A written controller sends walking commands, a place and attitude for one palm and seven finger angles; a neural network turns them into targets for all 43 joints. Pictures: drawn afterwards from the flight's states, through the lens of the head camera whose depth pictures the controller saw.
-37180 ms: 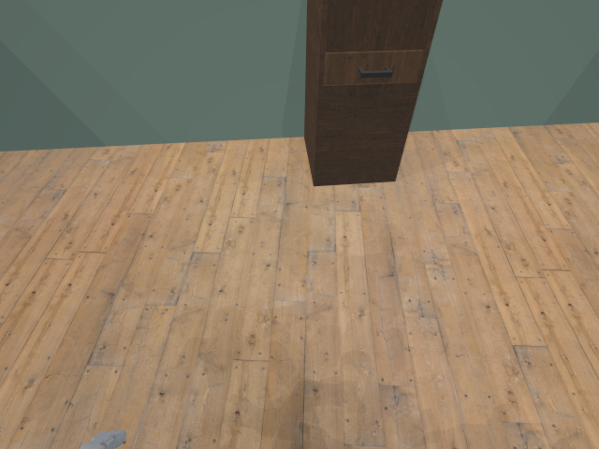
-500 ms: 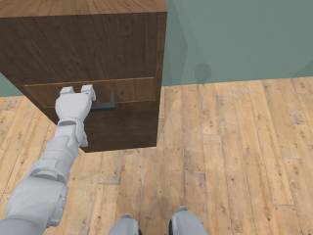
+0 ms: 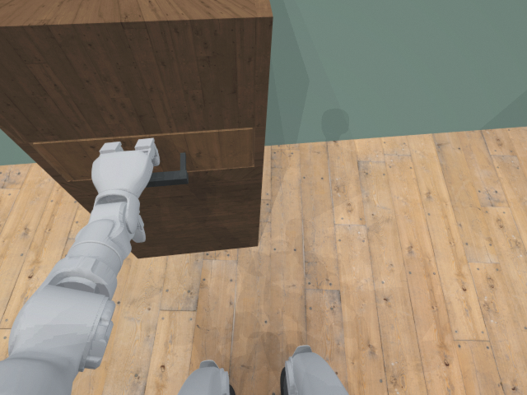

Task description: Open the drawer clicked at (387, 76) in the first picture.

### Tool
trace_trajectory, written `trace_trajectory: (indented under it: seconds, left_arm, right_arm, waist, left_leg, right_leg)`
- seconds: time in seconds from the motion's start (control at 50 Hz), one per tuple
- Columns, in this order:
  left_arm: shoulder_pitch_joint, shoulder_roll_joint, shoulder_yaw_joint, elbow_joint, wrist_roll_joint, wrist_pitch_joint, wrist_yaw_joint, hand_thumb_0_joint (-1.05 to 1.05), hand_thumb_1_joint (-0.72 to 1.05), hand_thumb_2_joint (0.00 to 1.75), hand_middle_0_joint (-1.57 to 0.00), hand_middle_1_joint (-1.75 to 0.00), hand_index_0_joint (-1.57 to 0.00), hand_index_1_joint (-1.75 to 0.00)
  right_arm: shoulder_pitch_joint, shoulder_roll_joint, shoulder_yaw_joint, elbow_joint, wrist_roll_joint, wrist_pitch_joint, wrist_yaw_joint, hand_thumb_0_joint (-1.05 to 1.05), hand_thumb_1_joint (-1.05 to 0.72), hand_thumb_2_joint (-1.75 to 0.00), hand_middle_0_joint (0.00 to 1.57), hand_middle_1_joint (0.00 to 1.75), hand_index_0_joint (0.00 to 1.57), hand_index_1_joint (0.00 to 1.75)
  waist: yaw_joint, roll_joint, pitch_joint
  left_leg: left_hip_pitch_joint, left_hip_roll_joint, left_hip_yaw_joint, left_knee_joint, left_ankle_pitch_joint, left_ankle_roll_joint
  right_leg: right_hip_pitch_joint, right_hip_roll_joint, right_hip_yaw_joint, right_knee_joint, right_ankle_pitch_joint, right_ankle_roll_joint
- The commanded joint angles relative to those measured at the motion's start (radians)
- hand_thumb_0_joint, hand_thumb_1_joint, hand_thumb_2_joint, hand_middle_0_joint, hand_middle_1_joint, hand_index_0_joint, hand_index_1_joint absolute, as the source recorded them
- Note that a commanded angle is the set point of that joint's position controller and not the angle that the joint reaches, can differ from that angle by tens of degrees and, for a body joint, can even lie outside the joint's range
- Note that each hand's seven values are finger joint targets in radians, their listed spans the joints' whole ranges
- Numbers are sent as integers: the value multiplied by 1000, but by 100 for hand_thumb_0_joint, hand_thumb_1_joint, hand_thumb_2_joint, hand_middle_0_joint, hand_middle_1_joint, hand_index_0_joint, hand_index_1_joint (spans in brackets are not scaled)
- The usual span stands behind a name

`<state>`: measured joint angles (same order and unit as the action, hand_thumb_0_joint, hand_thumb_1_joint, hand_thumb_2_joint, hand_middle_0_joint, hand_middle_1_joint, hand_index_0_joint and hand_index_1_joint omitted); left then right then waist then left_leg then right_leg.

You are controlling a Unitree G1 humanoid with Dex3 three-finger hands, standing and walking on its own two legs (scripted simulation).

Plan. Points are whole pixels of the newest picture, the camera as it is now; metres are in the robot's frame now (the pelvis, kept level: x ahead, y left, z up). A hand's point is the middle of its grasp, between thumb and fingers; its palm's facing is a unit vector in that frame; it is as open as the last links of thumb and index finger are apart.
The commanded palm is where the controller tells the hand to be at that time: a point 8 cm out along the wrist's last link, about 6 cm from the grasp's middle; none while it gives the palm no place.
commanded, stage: lower the fingers behind the handle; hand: left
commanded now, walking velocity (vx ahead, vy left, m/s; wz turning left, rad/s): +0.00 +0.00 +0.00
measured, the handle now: (154, 170) +0.53 +0.18 -0.08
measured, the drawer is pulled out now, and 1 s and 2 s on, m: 0.00 0.00 0.00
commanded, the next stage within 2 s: close the thumb around the handle in 1.38 s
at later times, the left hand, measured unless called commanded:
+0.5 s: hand (146, 193) +0.47 +0.18 -0.07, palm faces -0.12 -0.02 -0.99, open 13.8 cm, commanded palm +0.45 +0.19 -0.03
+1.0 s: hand (152, 200) +0.47 +0.18 -0.11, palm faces -0.05 -0.02 -1.00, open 13.8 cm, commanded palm +0.45 +0.19 -0.06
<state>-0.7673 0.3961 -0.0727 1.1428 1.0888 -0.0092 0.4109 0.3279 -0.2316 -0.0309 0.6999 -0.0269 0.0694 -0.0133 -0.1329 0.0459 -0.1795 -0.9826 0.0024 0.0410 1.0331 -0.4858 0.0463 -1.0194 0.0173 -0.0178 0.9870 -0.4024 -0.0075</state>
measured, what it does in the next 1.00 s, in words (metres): lowers itself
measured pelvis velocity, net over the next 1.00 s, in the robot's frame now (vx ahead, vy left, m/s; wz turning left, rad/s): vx -0.01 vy -0.01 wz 0.00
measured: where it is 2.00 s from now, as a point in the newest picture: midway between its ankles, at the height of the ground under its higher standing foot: outside the picture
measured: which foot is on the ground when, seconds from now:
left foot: down 0.00-1.00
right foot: down 0.00-1.00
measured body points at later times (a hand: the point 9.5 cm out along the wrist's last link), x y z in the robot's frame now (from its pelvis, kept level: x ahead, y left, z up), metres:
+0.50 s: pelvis +0.00 -0.01 -0.02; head +0.14 -0.01 +0.41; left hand +0.47 +0.18 -0.02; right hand +0.02 -0.27 -0.16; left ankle -0.01 +0.09 -0.67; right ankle +0.03 -0.12 -0.67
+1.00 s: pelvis -0.01 -0.01 -0.05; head +0.15 -0.01 +0.37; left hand +0.47 +0.18 -0.05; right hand +0.02 -0.28 -0.19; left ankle -0.01 +0.09 -0.67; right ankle +0.03 -0.12 -0.67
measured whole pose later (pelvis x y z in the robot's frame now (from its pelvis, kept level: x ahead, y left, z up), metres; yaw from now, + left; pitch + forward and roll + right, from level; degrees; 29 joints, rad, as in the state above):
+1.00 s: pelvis -0.01 -0.01 -0.05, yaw +0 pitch +32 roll -2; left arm -0.82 0.39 -0.02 1.16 1.14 0.02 0.58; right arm 0.25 -0.23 -0.04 0.74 -0.06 0.05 0.02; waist -0.15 0.06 -0.21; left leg -1.27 0.01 0.01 1.29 -0.57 0.03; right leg -1.30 0.02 -0.05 1.23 -0.49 -0.03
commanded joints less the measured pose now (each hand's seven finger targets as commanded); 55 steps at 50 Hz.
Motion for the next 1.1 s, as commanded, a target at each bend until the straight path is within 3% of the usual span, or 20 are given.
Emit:
trace_trajectory:
  seconds: [0.0,0.06,0.12,0.16,0.22,0.28,0.32,0.36,0.46,0.52,0.56,0.62,0.66,0.74,0.8,0.88,0.96,1.06,1.08]
  left_arm:
    - [-374,166,39,-252,52,-135,65,0,-50,30,-30,-120,-30,-120]
    - [-365,159,68,-254,77,-136,153,0,-50,30,-30,-120,-30,-120]
    - [-421,199,114,-259,84,-76,236,0,-50,30,-30,-120,-30,-120]
    - [-438,185,108,-249,81,-22,269,0,-50,30,-30,-120,-30,-120]
    - [-452,182,94,-229,67,49,266,0,-50,30,-30,-120,-30,-120]
    - [-465,172,61,-223,49,89,221,0,-50,30,-30,-120,-30,-120]
    - [-457,169,53,-208,34,86,183,0,-50,30,-30,-120,-30,-120]
    - [-414,177,52,-161,17,76,146,0,-50,30,-30,-120,-30,-120]
    - [-356,187,49,-108,34,2,102,0,-50,30,-30,-120,-30,-120]
    - [-319,219,86,-132,53,-42,112,0,-50,30,-30,-120,-30,-120]
    - [-299,206,93,-149,63,-59,133,0,-50,30,-30,-120,-30,-120]
    - [-311,233,128,-214,74,-69,175,0,-50,30,-30,-120,-30,-120]
    - [-350,198,108,-245,78,-61,203,0,-50,30,-30,-120,-30,-120]
    - [-433,207,111,-278,84,-37,245,0,-50,30,-30,-120,-30,-120]
    - [-450,187,95,-218,68,10,249,0,-50,30,-30,-120,-30,-120]
    - [-430,206,90,-167,56,50,220,0,-50,30,-30,-120,-30,-120]
    - [-380,252,106,-119,48,48,172,0,-50,30,-30,-120,-30,-120]
    - [-344,259,113,-157,49,6,147,0,-50,30,-30,-120,-30,-120]
    - [-352,243,100,-155,51,1,148,0,-50,30,-30,-120,-30,-120]
  right_arm:
    - [129,-165,-75,-34,-17,-35,-20,0,-90,-90,20,30,20,30]
    - [131,-166,-83,-19,-30,-36,0,0,-90,-90,20,30,20,30]
    - [134,-174,-87,-6,-38,-27,16,0,-90,-90,20,30,20,30]
    - [125,-174,-90,-2,-40,-18,25,0,-90,-90,20,30,20,30]
    - [124,-178,-88,0,-37,-8,32,0,-90,-90,20,30,20,30]
    - [121,-180,-85,-2,-29,-4,24,0,-90,-90,20,30,20,30]
    - [123,-183,-81,3,-28,-6,17,0,-90,-90,20,30,20,30]
    - [118,-182,-71,2,-24,-9,8,0,-90,-90,20,30,20,30]
    - [112,-177,-55,-10,-23,-26,-4,0,-90,-90,20,30,20,30]
    - [112,-173,-56,-23,-28,-31,-3,0,-90,-90,20,30,20,30]
    - [113,-170,-61,-26,-33,-35,2,0,-90,-90,20,30,20,30]
    - [117,-174,-70,-25,-37,-34,10,0,-90,-90,20,30,20,30]
    - [119,-170,-79,-21,-39,-33,15,0,-90,-90,20,30,20,30]
    - [123,-178,-89,2,-42,-32,20,0,-90,-90,20,30,20,30]
    - [126,-180,-85,20,-43,-31,25,0,-90,-90,20,30,20,30]
    - [116,-182,-74,17,-39,-26,23,0,-90,-90,20,30,20,30]
    - [103,-184,-55,3,-35,-30,15,0,-90,-90,20,30,20,30]
    - [99,-181,-53,-18,-30,-41,9,0,-90,-90,20,30,20,30]
    - [98,-179,-55,-19,-29,-42,8,0,-90,-90,20,30,20,30]
  waist:
    - [-12,42,-421]
    - [-2,89,-447]
    - [-6,91,-503]
    - [-12,92,-536]
    - [-15,91,-592]
    - [-32,72,-593]
    - [-39,54,-582]
    - [-41,10,-509]
    - [-33,-11,-401]
    - [-10,4,-435]
    - [1,24,-458]
    - [9,43,-538]
    - [-4,64,-570]
    - [-27,73,-629]
    - [-37,80,-597]
    - [-39,62,-582]
    - [-27,22,-535]
    - [-10,29,-524]
    - [-21,26,-511]
  left_leg:
    - [229,-9,-73,-34,318,-5]
    - [239,-3,-89,-1,370,-21]
    - [237,0,-96,19,417,-29]
    - [245,-2,-88,22,427,-30]
    - [267,-5,-83,21,443,-28]
    - [277,-5,-77,7,424,-21]
    - [271,-4,-76,7,413,-15]
    - [198,-11,-62,5,347,-4]
    - [66,-16,-51,29,261,6]
    - [38,-17,-48,59,283,5]
    - [44,-16,-49,77,317,1]
    - [71,-11,-58,103,375,-6]
    - [95,-9,-63,114,392,-9]
    - [136,-3,-84,131,393,-14]
    - [125,-7,-82,127,381,-14]
    - [83,-11,-65,132,350,-7]
    - [-26,-17,-48,143,288,3]
    - [-43,-18,-45,144,260,3]
    - [-45,-16,-46,147,254,4]
  right_leg:
    - [129,27,0,-39,212,-40]
    - [60,31,-15,0,206,-44]
    - [61,33,-24,26,232,-42]
    - [84,33,-25,24,251,-39]
    - [130,32,-24,23,289,-34]
    - [167,31,-20,0,303,-28]
    - [170,29,-18,-5,301,-25]
    - [188,29,-7,-18,283,-24]
    - [144,26,5,3,226,-29]
    - [135,26,11,40,249,-33]
    - [117,26,8,63,272,-35]
    - [110,28,5,97,309,-35]
    - [93,28,-1,105,314,-33]
    - [53,27,-10,119,289,-29]
    - [41,26,-18,115,272,-29]
    - [71,26,-10,107,286,-26]
    - [114,25,7,115,276,-24]
    - [107,25,11,119,243,-26]
    - [91,26,12,117,237,-26]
